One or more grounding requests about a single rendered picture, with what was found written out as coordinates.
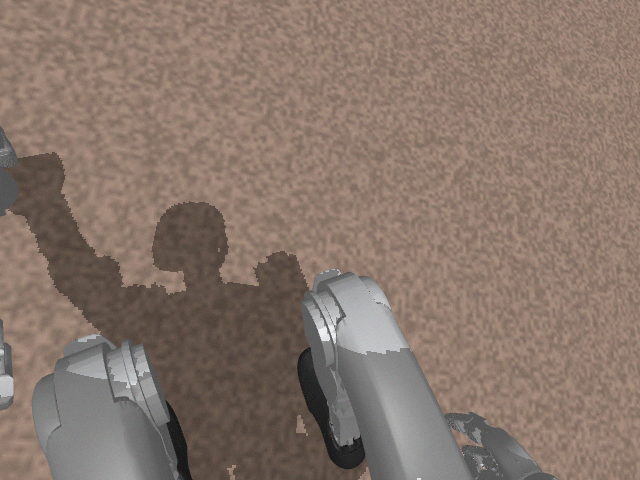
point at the tin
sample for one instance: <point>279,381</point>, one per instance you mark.
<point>8,189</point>

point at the right robot hand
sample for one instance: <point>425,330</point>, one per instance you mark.
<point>501,455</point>

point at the right robot foot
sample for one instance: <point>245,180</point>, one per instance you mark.
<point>346,457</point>

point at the left robot foot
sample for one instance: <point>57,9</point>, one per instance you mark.
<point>179,445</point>

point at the left robot hand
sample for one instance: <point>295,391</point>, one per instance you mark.
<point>8,157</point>

